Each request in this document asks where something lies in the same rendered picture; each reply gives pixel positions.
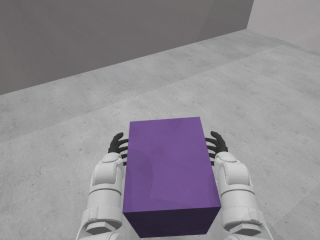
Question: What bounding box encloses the carton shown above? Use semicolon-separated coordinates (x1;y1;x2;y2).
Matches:
122;116;222;238

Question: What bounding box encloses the left robot hand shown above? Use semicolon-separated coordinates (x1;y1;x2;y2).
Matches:
108;132;129;166

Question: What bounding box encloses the robot right forearm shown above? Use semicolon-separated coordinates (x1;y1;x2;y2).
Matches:
213;151;274;240

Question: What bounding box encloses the robot left forearm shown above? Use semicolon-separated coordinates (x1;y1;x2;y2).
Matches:
75;152;125;240

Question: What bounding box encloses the right robot hand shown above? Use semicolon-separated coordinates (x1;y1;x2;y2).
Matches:
205;131;228;166

